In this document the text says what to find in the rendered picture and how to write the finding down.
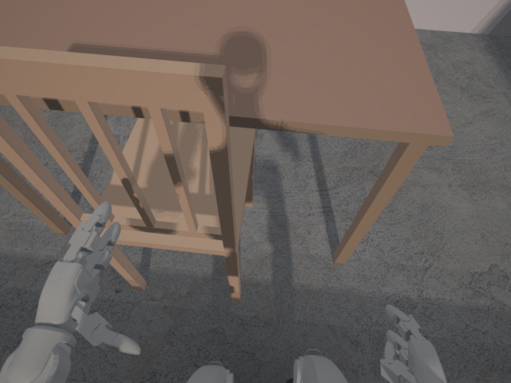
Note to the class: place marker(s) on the left robot hand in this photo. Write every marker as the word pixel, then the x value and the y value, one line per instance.
pixel 76 275

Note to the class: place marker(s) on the robot right shin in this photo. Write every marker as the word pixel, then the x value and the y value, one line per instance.
pixel 313 352

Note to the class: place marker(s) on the left robot thigh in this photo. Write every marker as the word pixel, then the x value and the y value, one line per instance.
pixel 211 374

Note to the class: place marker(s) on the robot left forearm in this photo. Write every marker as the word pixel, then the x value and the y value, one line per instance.
pixel 42 357

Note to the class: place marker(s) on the chair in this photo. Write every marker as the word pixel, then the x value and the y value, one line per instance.
pixel 176 185

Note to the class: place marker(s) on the right robot hand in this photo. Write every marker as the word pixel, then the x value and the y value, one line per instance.
pixel 417 356

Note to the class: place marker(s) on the table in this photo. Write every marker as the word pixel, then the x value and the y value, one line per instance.
pixel 350 68

